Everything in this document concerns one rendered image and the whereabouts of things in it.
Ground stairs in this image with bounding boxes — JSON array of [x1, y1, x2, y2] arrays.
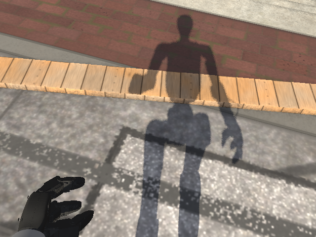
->
[[254, 0, 316, 14]]

